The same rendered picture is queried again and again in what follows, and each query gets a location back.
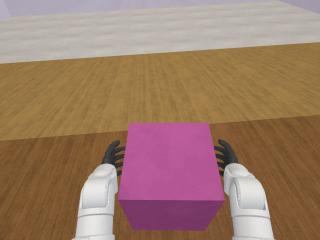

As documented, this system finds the robot left forearm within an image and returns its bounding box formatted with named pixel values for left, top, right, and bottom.
left=71, top=163, right=118, bottom=240

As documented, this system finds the carton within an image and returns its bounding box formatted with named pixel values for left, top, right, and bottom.
left=117, top=122, right=225, bottom=231

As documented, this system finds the right robot hand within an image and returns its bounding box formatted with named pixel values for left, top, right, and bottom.
left=213, top=139, right=239, bottom=177

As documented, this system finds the robot right forearm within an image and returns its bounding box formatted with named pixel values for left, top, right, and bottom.
left=223, top=163, right=275, bottom=240

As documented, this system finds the left robot hand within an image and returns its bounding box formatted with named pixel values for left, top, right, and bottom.
left=101, top=140, right=126, bottom=176

